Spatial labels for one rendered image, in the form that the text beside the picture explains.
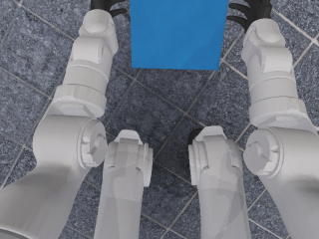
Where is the robot right upper arm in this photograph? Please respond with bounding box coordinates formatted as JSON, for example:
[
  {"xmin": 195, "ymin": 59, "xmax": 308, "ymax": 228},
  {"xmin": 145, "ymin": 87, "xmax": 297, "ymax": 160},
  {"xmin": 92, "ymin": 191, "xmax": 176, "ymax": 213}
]
[{"xmin": 243, "ymin": 125, "xmax": 319, "ymax": 239}]

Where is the left robot thigh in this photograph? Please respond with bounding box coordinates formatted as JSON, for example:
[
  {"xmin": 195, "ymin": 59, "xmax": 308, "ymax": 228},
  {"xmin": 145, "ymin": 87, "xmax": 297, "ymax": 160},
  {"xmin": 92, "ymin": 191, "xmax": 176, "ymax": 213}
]
[{"xmin": 93, "ymin": 137, "xmax": 154, "ymax": 239}]

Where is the robot right shin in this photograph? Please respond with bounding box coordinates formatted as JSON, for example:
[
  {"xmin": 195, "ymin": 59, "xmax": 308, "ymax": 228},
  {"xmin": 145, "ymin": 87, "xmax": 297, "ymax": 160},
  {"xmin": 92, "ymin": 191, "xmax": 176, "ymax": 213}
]
[{"xmin": 195, "ymin": 125, "xmax": 243, "ymax": 175}]

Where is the robot left upper arm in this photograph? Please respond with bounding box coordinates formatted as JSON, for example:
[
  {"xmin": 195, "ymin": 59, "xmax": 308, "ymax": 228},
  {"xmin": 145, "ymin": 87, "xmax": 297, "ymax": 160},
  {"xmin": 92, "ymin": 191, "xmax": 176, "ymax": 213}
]
[{"xmin": 0, "ymin": 115, "xmax": 108, "ymax": 239}]

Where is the carton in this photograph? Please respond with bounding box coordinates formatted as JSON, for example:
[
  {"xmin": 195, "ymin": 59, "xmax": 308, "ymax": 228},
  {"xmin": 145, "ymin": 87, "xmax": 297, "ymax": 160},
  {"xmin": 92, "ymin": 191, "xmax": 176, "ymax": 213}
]
[{"xmin": 130, "ymin": 0, "xmax": 229, "ymax": 71}]

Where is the robot right hand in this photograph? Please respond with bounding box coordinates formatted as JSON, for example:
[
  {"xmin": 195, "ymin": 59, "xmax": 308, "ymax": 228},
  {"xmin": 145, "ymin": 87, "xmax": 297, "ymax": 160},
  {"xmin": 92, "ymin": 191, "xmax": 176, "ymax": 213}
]
[{"xmin": 226, "ymin": 0, "xmax": 272, "ymax": 34}]

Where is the robot left forearm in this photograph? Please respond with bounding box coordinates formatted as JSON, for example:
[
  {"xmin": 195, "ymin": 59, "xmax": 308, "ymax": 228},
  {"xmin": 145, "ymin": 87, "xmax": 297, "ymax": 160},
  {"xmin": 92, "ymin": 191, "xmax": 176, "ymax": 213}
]
[{"xmin": 32, "ymin": 9, "xmax": 119, "ymax": 154}]

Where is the robot right forearm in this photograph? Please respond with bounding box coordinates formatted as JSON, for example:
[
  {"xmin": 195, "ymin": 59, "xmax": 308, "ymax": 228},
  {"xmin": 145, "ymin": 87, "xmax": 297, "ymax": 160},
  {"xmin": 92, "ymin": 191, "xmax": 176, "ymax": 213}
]
[{"xmin": 240, "ymin": 18, "xmax": 319, "ymax": 137}]

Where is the robot left hand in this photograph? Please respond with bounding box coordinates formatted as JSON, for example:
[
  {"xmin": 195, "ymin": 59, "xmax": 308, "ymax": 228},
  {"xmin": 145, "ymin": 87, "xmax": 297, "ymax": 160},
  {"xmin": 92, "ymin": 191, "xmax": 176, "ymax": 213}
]
[{"xmin": 90, "ymin": 0, "xmax": 128, "ymax": 18}]

